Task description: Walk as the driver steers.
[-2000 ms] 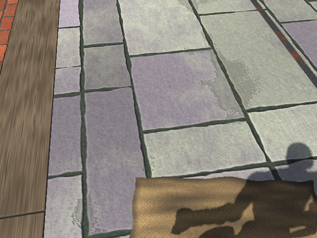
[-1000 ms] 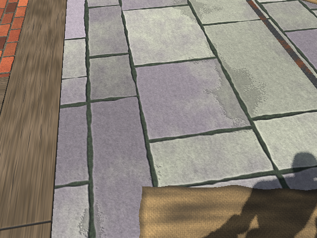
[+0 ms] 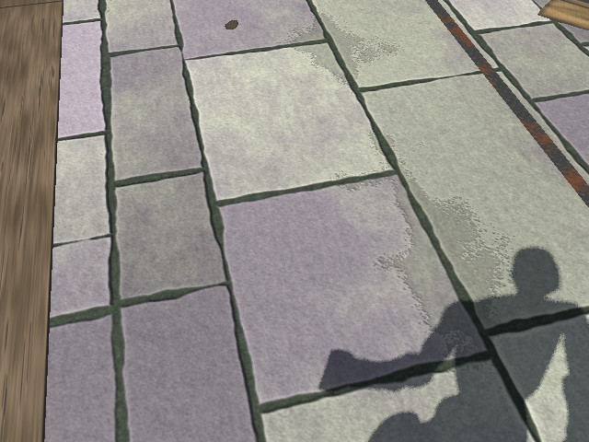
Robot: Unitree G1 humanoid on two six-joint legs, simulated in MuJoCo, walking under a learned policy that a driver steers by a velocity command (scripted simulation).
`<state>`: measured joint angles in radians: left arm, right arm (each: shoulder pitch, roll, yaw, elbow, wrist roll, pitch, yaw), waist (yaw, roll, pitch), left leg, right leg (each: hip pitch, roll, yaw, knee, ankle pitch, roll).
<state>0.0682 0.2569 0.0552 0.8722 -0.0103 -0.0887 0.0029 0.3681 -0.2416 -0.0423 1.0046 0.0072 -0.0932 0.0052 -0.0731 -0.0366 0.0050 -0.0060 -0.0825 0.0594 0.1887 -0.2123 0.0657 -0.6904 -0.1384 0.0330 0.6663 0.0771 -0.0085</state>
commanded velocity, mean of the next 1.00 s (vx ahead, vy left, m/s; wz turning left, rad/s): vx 0.50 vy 0.00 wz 0.37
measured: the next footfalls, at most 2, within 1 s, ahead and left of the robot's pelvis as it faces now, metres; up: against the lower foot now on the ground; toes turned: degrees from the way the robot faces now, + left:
right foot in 0.16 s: +0.29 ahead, -0.15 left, +0.00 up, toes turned -2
left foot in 0.70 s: +0.55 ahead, +0.13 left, +0.00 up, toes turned +20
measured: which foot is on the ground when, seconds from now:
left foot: down 0.00-0.18, up 0.20-0.68, down 0.70-1.00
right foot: up 0.00-0.14, down 0.16-0.72, up 0.74-1.00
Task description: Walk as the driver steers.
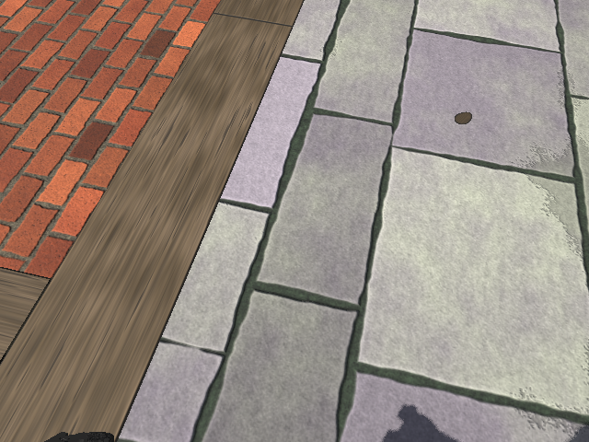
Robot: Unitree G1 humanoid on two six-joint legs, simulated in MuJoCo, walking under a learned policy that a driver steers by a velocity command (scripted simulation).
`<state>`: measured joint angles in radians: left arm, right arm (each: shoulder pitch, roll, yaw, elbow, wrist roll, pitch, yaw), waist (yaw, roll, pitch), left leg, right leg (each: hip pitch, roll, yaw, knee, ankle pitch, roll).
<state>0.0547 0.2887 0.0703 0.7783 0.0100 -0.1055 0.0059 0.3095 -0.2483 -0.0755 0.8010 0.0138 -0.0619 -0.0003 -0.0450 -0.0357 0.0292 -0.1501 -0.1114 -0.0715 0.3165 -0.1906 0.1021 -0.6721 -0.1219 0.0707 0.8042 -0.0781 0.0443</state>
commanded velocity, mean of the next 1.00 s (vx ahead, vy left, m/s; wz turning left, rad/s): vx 0.50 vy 0.00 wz -0.10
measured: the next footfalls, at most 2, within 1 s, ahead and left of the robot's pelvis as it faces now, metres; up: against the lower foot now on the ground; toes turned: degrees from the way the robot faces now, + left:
right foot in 0.22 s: +0.32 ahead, -0.15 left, +0.00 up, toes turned +2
left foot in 0.72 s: +0.59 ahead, +0.10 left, +0.00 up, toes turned -2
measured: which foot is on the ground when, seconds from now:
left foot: down 0.00-0.24, up 0.26-0.70, down 0.72-1.00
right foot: up 0.00-0.20, down 0.22-0.72, up 0.74-1.00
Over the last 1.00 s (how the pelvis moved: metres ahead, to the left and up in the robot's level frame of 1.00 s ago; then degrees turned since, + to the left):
0.57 0.06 0.00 25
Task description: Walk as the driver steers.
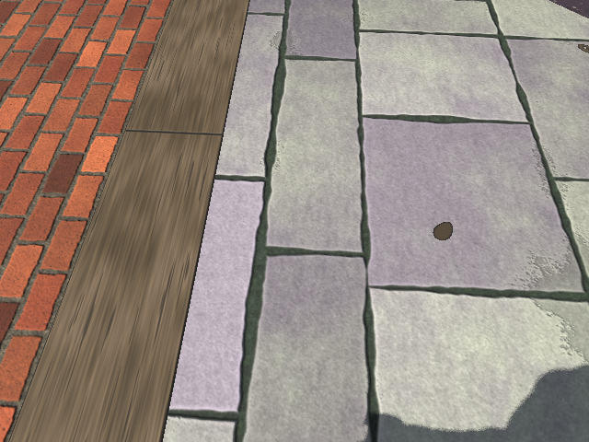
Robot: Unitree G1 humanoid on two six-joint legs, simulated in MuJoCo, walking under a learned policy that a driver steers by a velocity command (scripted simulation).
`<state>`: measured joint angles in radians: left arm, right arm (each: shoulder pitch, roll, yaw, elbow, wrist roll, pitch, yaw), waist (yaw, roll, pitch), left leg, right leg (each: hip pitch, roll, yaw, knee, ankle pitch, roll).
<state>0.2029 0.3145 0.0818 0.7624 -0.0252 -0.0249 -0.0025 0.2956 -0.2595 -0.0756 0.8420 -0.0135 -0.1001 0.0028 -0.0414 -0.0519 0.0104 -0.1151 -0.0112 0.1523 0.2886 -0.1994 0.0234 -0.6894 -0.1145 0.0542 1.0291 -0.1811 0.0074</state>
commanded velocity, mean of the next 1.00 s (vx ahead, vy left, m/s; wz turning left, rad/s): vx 0.50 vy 0.00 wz -0.32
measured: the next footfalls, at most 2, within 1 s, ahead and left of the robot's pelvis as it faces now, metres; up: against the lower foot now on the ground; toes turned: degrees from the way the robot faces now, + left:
right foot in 0.24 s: +0.28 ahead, -0.16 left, +0.00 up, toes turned -12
left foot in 0.76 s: +0.63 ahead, -0.04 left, +0.00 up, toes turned -17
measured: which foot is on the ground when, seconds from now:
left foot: down 0.00-0.24, up 0.26-0.74, down 0.76-1.00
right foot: up 0.00-0.22, down 0.24-0.76, up 0.78-1.00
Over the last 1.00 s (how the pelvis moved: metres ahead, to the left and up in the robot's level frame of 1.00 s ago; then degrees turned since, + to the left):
0.56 -0.01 0.00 -10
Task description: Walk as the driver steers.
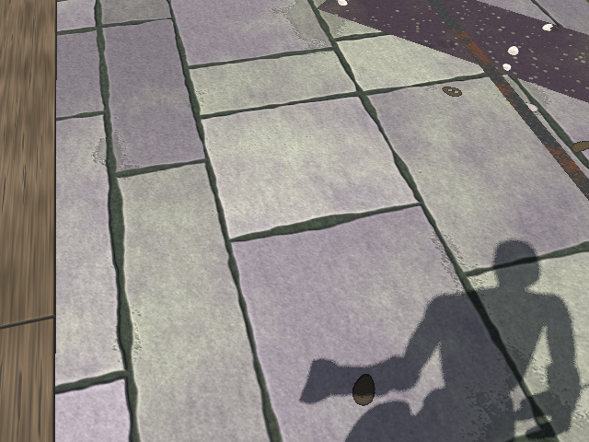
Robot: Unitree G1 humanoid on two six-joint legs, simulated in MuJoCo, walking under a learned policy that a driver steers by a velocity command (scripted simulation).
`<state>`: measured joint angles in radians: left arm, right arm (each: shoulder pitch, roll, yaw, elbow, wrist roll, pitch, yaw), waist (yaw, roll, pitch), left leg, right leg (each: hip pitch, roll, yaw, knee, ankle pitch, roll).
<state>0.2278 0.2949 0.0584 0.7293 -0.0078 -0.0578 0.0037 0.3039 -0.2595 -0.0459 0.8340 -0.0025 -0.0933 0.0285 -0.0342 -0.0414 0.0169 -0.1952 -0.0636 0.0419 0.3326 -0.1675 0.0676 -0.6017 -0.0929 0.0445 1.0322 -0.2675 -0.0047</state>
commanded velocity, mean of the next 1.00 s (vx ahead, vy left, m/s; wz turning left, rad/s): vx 0.50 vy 0.00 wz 0.36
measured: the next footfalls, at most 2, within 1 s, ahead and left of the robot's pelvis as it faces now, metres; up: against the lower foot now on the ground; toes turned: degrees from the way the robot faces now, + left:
right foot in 0.28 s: +0.34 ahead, -0.16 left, +0.00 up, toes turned +1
left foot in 0.82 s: +0.57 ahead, +0.14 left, +0.00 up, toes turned +21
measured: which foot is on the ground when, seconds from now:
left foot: down 0.00-0.28, up 0.30-0.80, down 0.82-1.00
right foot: up 0.00-0.26, down 0.28-0.82, up 0.84-1.00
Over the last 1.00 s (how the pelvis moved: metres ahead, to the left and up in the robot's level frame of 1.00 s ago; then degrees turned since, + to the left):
0.56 -0.11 0.00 -18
